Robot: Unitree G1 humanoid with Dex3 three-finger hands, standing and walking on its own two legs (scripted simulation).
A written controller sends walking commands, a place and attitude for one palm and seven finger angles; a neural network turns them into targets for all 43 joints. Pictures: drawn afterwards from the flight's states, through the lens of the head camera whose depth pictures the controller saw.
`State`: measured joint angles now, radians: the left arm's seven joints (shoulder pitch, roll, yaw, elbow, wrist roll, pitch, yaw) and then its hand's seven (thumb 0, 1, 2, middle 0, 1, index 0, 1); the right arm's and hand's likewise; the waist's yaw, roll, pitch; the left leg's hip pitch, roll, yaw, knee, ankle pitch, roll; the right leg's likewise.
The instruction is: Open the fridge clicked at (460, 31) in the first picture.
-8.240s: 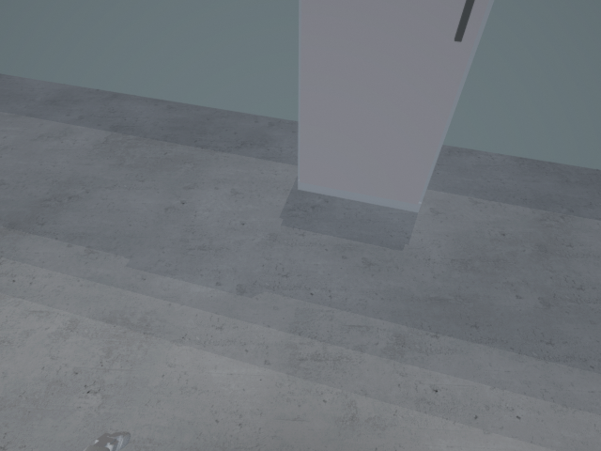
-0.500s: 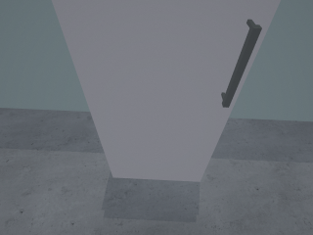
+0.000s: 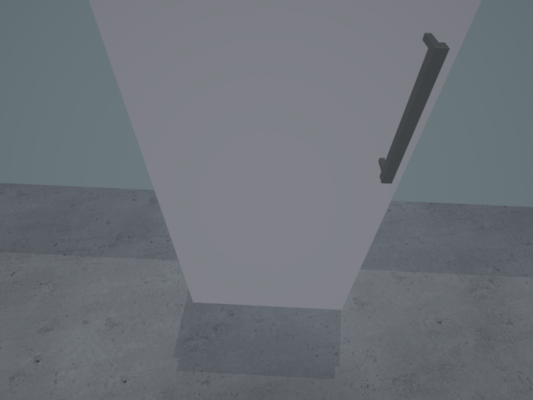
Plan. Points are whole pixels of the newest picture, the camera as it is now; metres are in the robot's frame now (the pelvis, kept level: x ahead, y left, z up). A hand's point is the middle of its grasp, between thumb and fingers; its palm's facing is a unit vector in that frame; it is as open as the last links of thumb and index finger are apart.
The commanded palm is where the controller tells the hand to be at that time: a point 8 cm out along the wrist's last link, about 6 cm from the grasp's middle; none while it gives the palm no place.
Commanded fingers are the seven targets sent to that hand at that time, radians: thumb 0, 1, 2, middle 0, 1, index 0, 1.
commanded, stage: look again from close up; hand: right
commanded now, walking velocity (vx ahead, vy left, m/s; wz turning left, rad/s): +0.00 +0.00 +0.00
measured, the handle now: (404, 117) +0.54 -0.20 +0.17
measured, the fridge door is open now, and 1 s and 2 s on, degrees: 0 0 0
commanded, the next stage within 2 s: shuffle to correct the standing spot in 1.64 s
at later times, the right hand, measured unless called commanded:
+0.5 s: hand out of the picture +0.07 -0.25 -0.16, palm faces -0.02 +0.94 -0.33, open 7.4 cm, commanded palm none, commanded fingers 0.00 -0.90 -0.90 0.20 0.30 0.20 0.30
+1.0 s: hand out of the picture +0.07 -0.25 -0.16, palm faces -0.02 +0.94 -0.33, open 7.4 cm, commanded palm none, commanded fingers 0.00 -0.90 -0.90 0.20 0.30 0.20 0.30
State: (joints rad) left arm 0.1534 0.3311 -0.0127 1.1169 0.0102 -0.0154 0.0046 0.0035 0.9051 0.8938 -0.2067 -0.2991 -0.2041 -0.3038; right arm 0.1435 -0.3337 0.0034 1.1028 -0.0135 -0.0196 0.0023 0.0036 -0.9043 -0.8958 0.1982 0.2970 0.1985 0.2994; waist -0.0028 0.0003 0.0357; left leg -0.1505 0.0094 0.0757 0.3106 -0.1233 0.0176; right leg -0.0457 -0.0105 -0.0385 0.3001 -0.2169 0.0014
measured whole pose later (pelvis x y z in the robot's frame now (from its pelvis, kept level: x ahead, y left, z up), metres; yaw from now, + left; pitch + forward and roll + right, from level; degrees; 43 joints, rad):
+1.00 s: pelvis +0.00 +0.00 +0.00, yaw +0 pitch -2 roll +0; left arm 0.16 0.33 -0.01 1.12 0.01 -0.02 0.00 0.00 0.90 0.89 -0.21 -0.30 -0.20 -0.30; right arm 0.14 -0.34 0.00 1.11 -0.01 -0.02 0.00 0.00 -0.90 -0.90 0.20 0.30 0.20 0.30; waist -0.01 0.00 0.04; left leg -0.15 0.01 0.08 0.30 -0.12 0.02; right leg -0.05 -0.01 -0.03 0.29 -0.21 0.00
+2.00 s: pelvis +0.02 -0.01 +0.00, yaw +0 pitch -1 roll +1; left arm 0.24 0.28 -0.02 1.12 0.02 0.01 0.00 0.00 0.91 0.89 -0.20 -0.30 -0.20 -0.30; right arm 0.22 -0.28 -0.01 1.11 -0.02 0.00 0.00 0.00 -0.91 -0.90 0.20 0.30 0.20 0.30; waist -0.02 -0.01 -0.01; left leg -0.16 0.00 0.08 0.34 -0.16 0.01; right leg -0.09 -0.02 -0.03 0.40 -0.29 0.00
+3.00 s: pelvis +0.06 -0.07 -0.03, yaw +0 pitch -5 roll +1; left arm 0.18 0.17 0.04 0.90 0.01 0.00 0.02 0.00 0.91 0.89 -0.20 -0.30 -0.20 -0.30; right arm 0.33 -0.19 -0.02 1.01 -0.02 0.03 -0.05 0.00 -0.91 -0.90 0.20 0.30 0.20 0.30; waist -0.03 -0.01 0.02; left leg -0.25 0.03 -0.03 0.65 -0.31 -0.03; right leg -0.28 0.00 -0.06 0.66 -0.29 -0.04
